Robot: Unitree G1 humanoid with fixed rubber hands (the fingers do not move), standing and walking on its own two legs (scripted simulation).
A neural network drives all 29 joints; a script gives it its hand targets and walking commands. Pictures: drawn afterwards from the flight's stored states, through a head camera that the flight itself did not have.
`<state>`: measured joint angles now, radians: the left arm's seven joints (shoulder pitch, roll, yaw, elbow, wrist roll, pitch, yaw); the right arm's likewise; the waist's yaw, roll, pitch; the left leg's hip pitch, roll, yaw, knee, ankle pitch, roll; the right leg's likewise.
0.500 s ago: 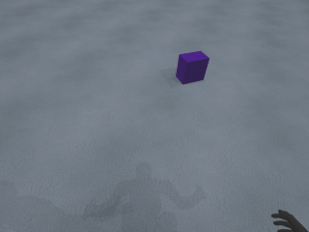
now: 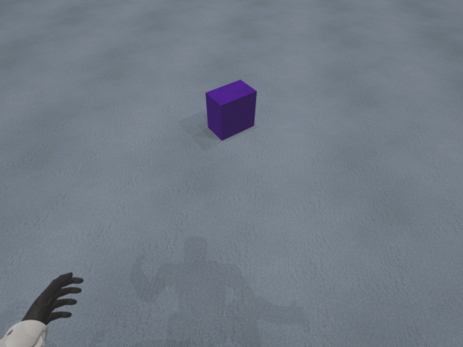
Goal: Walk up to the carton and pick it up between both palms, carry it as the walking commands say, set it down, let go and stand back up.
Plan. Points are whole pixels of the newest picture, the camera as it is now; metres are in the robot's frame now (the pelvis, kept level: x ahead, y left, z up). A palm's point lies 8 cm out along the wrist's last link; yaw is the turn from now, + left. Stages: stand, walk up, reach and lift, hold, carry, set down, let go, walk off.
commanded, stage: walk up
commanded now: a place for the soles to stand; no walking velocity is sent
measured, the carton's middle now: (231, 110) +1.62 -0.11 -0.62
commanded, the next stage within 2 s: none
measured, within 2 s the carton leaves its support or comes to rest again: neither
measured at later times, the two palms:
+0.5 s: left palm (59, 271) +0.33 +0.34 -0.09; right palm (365, 196) +0.44 -0.33 -0.03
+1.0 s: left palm (112, 153) +0.62 +0.28 -0.03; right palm (361, 149) +0.62 -0.41 -0.07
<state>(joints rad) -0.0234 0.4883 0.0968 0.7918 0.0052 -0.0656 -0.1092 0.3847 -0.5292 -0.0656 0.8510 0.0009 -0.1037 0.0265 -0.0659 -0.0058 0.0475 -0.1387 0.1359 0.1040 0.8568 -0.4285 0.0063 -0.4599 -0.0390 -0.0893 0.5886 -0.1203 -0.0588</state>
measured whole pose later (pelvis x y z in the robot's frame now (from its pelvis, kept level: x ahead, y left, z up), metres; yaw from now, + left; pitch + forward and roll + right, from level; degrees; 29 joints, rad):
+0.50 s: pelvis +0.28 +0.00 +0.01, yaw +2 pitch -1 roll +1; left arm 0.29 0.49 0.06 0.81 0.00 -0.07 -0.06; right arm 0.19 -0.48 -0.08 0.76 0.01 -0.11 0.04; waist 0.03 -0.07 0.06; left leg -0.36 0.02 0.14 0.57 -0.19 0.05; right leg -0.40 -0.05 0.00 1.12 -0.35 -0.02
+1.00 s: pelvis +0.53 -0.07 +0.02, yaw +3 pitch -1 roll -1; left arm 0.22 0.48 0.09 0.77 0.01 -0.09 -0.07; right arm 0.30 -0.50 -0.06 0.82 -0.01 -0.09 0.06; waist 0.02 0.05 0.03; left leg -0.52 0.12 0.03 0.87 -0.27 -0.01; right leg -0.26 -0.02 -0.12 0.50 -0.24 -0.05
